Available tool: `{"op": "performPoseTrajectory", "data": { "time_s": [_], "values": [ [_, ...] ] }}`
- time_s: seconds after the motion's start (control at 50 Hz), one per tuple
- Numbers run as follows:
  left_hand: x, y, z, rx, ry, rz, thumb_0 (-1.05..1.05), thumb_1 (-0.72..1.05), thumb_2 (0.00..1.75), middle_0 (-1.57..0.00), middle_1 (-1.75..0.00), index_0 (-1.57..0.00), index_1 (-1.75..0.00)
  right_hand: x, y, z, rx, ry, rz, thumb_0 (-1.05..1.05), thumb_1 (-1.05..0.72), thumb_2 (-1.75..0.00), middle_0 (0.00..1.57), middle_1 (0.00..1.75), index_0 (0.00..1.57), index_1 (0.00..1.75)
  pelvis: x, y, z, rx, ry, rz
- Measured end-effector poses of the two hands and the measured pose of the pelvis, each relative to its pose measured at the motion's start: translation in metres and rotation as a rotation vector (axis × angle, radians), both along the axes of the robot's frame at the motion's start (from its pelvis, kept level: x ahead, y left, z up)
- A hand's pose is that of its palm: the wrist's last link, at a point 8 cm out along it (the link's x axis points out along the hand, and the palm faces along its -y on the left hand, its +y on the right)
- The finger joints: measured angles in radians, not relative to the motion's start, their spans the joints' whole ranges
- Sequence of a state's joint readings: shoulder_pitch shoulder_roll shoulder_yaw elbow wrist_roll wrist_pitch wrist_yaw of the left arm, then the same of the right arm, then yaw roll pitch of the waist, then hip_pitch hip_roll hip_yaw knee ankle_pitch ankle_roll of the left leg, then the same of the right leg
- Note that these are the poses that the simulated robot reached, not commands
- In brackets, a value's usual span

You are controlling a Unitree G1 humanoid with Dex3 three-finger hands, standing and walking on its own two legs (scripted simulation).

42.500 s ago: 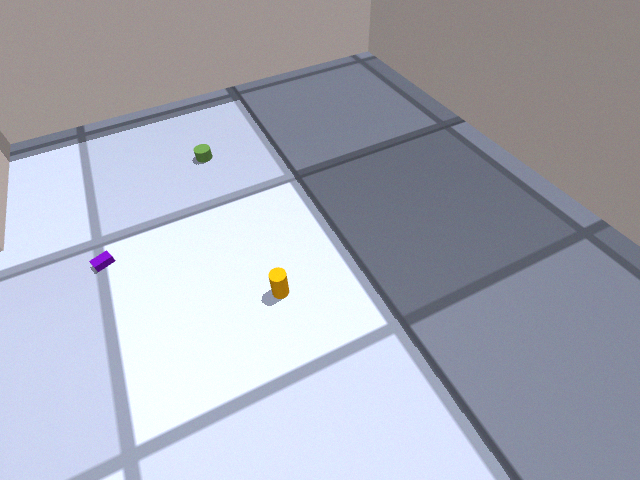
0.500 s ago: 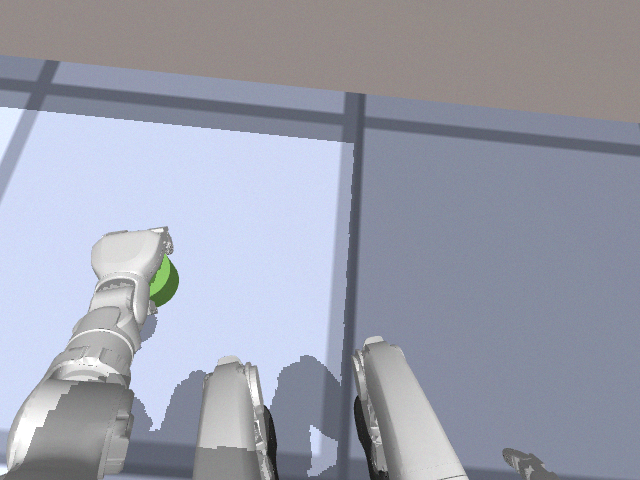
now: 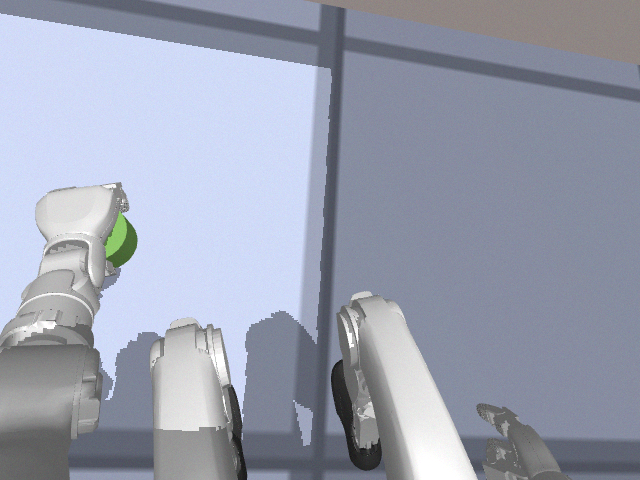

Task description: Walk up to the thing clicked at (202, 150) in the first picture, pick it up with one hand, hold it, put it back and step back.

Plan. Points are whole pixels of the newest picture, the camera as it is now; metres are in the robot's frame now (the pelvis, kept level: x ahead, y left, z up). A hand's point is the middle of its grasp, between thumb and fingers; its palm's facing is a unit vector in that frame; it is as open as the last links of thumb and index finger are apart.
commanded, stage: crouch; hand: left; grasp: from above
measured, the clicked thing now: (100, 236) +0.45 +0.27 -0.20
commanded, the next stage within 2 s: lower in 0.58 s
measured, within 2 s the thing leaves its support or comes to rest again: neither
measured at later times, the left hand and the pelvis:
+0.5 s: hand (111, 242) +0.45 +0.26 -0.23, palm faces -0.46 -0.04 -0.89, open 10.5 cm; pelvis -0.01 +0.00 -0.07, yaw -2 degrees
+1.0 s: hand (122, 246) +0.46 +0.26 -0.29, palm faces -0.47 -0.05 -0.88, open 10.5 cm; pelvis -0.01 -0.01 -0.10, yaw -4 degrees
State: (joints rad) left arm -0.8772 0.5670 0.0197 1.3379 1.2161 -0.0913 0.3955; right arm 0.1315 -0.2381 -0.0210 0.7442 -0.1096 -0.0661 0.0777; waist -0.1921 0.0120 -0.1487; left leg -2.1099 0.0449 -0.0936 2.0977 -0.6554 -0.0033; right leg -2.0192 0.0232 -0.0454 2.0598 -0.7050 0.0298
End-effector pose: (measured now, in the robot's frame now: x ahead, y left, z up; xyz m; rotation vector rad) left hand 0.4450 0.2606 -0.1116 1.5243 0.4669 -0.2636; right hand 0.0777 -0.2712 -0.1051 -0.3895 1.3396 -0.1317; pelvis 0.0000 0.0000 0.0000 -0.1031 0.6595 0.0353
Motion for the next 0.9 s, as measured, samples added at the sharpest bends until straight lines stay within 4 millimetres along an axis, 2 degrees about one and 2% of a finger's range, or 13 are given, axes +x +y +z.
{"op": "performPoseTrajectory", "data": {
  "time_s": [0.26, 0.42, 0.76, 0.9],
  "values": [
    [0.006, 0.001, -0.038, 0.000, 0.012, -0.008, 0.00, -0.10, 0.59, -0.56, -0.74, -0.63, -0.71, -0.040, 0.000, -0.038, 0.024, 0.085, -0.026, 0.00, -0.91, -0.90, 0.20, 0.30, 0.20, 0.30, -0.008, -0.002, -0.040, -0.001, -0.025, -0.015],
    [0.011, 0.002, -0.056, 0.004, 0.011, -0.005, 0.00, -0.08, 0.58, -0.55, -0.74, -0.61, -0.71, -0.055, 0.000, -0.057, 0.031, 0.114, -0.022, 0.00, -0.91, -0.90, 0.20, 0.30, 0.20, 0.30, -0.011, -0.004, -0.060, -0.002, -0.042, -0.022],
    [0.021, 0.005, -0.084, 0.004, 0.012, 0.002, 0.00, -0.08, 0.58, -0.56, -0.74, -0.62, -0.71, -0.052, -0.004, -0.078, 0.029, 0.131, 0.010, 0.00, -0.91, -0.90, 0.20, 0.30, 0.20, 0.30, -0.009, -0.006, -0.084, -0.012, -0.061, -0.036],
    [0.020, 0.005, -0.103, -0.011, 0.038, -0.004, 0.00, -0.09, 0.58, -0.56, -0.74, -0.62, -0.71, -0.049, -0.005, -0.081, 0.023, 0.137, 0.037, 0.00, -0.91, -0.90, 0.20, 0.30, 0.20, 0.30, -0.008, -0.005, -0.091, -0.021, -0.070, -0.043]
  ]
}}
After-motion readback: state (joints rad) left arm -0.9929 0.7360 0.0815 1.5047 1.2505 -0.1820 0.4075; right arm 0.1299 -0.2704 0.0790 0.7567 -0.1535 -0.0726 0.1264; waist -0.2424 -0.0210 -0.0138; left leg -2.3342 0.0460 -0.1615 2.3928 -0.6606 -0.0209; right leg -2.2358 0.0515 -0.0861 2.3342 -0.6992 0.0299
